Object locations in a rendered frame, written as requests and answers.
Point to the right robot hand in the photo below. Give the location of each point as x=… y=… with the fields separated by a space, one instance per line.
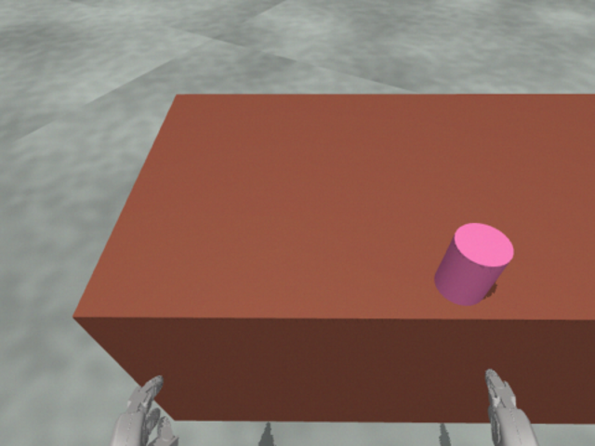
x=510 y=425

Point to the left robot hand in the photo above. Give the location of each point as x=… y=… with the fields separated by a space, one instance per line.
x=134 y=427

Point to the can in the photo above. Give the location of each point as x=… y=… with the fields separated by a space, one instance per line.
x=475 y=258

